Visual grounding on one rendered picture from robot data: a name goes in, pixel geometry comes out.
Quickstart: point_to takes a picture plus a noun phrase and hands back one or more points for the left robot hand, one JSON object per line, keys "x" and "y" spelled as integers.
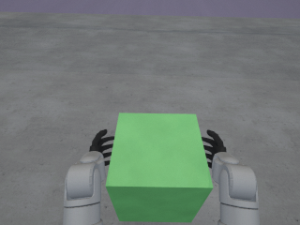
{"x": 97, "y": 145}

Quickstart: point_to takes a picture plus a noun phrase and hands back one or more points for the right robot forearm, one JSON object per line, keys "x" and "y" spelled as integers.
{"x": 238, "y": 191}

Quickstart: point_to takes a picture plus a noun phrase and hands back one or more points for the carton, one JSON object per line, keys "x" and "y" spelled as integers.
{"x": 158, "y": 170}

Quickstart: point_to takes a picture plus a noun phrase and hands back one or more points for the left robot forearm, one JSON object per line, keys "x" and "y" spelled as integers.
{"x": 82, "y": 190}

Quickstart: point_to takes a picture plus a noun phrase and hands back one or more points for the right robot hand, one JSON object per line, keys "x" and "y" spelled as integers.
{"x": 217, "y": 144}

